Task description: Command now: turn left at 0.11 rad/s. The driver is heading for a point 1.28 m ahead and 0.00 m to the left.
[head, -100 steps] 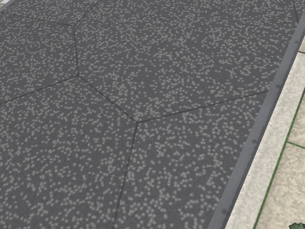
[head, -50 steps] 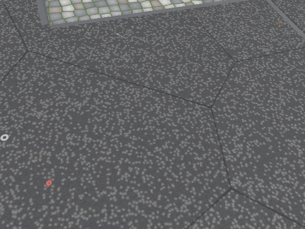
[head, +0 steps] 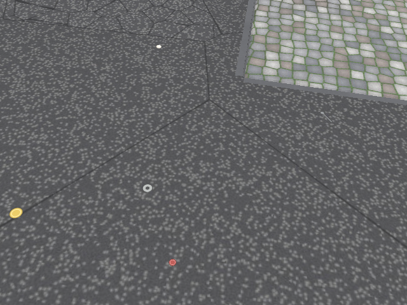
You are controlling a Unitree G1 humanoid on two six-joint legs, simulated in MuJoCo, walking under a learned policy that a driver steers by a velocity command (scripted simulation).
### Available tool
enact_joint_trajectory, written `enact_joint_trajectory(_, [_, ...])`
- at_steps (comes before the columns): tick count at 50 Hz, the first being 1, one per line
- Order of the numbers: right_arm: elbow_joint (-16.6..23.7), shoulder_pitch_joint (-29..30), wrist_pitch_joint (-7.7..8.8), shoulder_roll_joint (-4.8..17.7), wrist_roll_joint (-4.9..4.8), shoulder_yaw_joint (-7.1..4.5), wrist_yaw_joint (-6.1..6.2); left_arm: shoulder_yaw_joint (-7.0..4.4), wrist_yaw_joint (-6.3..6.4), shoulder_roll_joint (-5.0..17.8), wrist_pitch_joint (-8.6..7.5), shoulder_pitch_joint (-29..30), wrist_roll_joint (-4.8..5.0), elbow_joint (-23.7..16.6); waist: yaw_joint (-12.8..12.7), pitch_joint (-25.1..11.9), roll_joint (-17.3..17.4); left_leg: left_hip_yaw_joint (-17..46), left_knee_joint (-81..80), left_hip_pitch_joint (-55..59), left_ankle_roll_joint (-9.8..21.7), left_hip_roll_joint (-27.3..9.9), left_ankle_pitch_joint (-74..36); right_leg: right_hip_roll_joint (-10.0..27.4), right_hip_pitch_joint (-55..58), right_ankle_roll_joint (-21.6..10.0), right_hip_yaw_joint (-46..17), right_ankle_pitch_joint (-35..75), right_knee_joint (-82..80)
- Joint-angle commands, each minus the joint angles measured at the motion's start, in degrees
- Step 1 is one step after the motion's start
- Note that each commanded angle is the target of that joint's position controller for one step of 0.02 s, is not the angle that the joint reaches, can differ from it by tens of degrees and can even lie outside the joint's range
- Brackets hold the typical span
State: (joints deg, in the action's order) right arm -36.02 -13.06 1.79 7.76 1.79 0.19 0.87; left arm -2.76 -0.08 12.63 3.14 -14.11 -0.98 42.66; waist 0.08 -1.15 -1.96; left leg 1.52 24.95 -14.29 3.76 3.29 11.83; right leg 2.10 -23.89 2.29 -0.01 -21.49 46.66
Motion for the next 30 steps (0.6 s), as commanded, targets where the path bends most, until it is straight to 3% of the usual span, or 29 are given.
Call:
enact_joint_trajectory(1, [2.26,-0.01,0.78,7.70,0.11,-2.49,0.00,-0.24,0.43,1.62,-0.67,0.79,0.11,-2.86,0.94,-1.09,10.18,11.01,-6.63,0.74,7.61,-12.10,-8.16,-1.63,3.11,-1.01,1.32,-0.80,-7.34])
enact_joint_trajectory(3, [1.38,0.66,0.60,7.40,-0.68,-2.48,0.03,0.16,0.81,0.17,-1.32,-1.31,0.06,-1.91,-0.76,-0.74,8.16,11.57,-4.61,-1.78,6.91,-11.48,-4.77,-2.15,9.08,-2.22,1.94,4.26,-17.63])
enact_joint_trajectory(4, [0.72,0.33,0.73,6.78,-1.20,-2.32,0.08,0.35,1.02,0.02,-1.96,-2.65,-0.37,-1.39,-1.75,-0.89,6.11,11.60,-3.89,-5.00,5.13,-10.93,-3.22,-1.07,14.89,-2.72,0.36,11.40,-23.76])
enact_joint_trajectory(5, [0.21,-0.57,1.22,5.35,-1.22,-1.91,0.02,0.18,1.36,1.69,-2.77,-3.49,-1.02,-1.50,-1.78,-1.75,3.71,11.38,-2.69,-8.54,2.90,-10.04,-1.48,3.12,20.38,-3.24,-4.97,15.86,-25.88])
enact_joint_trajectory(6, [0.22,-3.25,1.46,3.94,-1.43,-1.84,-0.32,-0.49,1.59,5.96,-3.62,-0.72,-0.93,-2.54,1.65,-0.90,-2.45,7.54,-2.14,-9.90,1.25,-5.55,0.84,7.60,19.79,-4.58,-9.68,21.56,-25.21])
enact_joint_trajectory(7, [-0.85,-2.71,0.96,4.10,-1.31,-1.92,-0.40,-0.47,1.22,4.82,-3.96,1.27,0.21,-2.11,1.63,-0.54,-5.55,4.90,-3.70,-3.37,0.57,-3.37,0.63,6.54,12.58,-5.85,-8.81,16.94,-25.25])
enact_joint_trajectory(8, [-1.43,-1.23,0.69,5.49,-0.79,-2.31,-0.30,0.00,0.96,2.85,-4.31,1.71,0.45,-2.03,0.66,0.19,-4.41,5.07,-3.40,-0.08,0.35,-3.74,-1.43,4.65,10.39,-5.27,-7.35,13.55,-25.83])
enact_joint_trajectory(10, [-2.46,-1.02,0.63,6.93,-0.82,-3.03,-0.17,0.04,1.20,2.41,-4.58,0.54,0.49,-1.38,-0.14,-0.07,-2.98,5.59,-2.43,1.58,0.64,-4.62,-5.34,2.56,11.22,-4.45,-4.92,14.26,-25.49])
enact_joint_trajectory(15, [-5.04,-2.36,0.58,5.81,-1.17,-2.97,0.30,0.01,1.68,1.81,-4.63,-1.40,0.31,-0.15,-0.48,-0.18,1.26,5.68,-3.41,1.77,-0.01,-5.10,-7.09,2.49,13.21,-4.85,-4.32,15.23,-24.99])
enact_joint_trajectory(23, [-8.55,-3.51,0.15,6.64,-1.22,-3.14,0.89,0.09,1.90,2.12,-4.62,-2.17,0.30,2.16,-0.25,0.76,2.09,5.64,-4.07,3.61,-0.37,-5.72,-9.03,2.47,13.39,-5.22,-4.37,16.36,-26.12])
enact_joint_trajectory(25, [-9.59,-4.71,-0.19,7.72,-0.99,-3.65,0.87,-0.60,1.79,3.67,-4.25,-3.74,0.10,3.15,-0.47,0.60,1.09,4.15,-1.97,2.23,0.83,-3.42,5.67,1.14,13.22,-6.74,-4.61,0.75,-26.15])
enact_joint_trajectory(27, [-8.71,-3.72,-0.68,8.91,-0.26,-4.17,0.41,-1.53,1.62,6.30,-3.46,-6.29,-0.16,3.42,-1.69,5.32,-1.51,3.37,2.97,-7.41,1.99,-1.61,21.47,4.05,11.32,-10.37,-11.28,-19.91,-29.20])
enact_joint_trajectory(29, [-6.95,-1.14,-0.13,6.79,-0.10,-3.57,-0.36,-2.26,1.40,8.14,-3.43,-9.56,0.01,4.20,-2.72,8.74,-6.27,-2.29,11.73,-14.34,1.44,-0.23,17.11,11.46,12.25,-15.07,-22.09,-29.05,-35.95])
enact_joint_trajectory(30, [-6.41,-0.41,0.55,6.59,0.17,-3.40,-0.65,-2.30,1.15,7.73,-3.74,-9.50,0.04,4.21,-2.64,9.78,-6.57,-3.26,13.33,-14.48,1.19,-1.67,13.12,14.07,11.22,-16.54,-24.97,-27.25,-37.73])
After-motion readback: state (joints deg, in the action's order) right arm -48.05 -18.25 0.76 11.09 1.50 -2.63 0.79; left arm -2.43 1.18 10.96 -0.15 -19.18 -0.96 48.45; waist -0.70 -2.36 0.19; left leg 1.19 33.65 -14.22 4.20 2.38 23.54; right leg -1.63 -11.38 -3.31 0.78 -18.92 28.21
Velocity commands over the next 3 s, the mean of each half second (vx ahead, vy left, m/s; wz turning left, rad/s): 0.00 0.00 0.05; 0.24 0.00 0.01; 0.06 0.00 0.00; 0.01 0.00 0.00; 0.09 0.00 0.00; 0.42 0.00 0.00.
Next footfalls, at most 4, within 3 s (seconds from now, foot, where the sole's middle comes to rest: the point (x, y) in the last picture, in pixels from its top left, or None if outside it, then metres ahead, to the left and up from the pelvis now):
0.10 right None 0.05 -0.13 -0.78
1.08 right None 0.33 -0.10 -0.78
1.42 left None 0.27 0.09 -0.78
2.92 right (226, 269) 0.65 -0.09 -0.78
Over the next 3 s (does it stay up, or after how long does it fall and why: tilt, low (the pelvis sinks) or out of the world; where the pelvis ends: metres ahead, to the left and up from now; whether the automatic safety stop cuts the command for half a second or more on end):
stays up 0.53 -0.03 -0.02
